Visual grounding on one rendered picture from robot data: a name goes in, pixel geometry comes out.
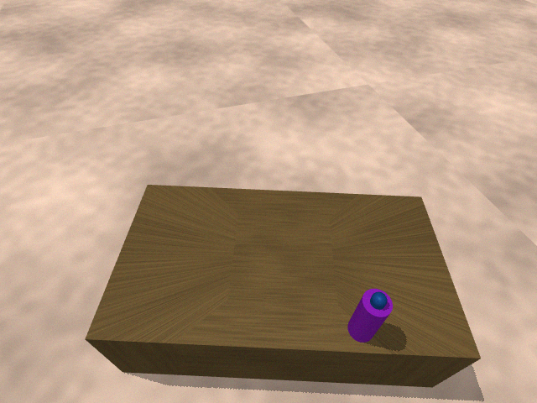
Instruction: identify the bottle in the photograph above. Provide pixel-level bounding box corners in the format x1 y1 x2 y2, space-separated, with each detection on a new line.
347 289 393 343

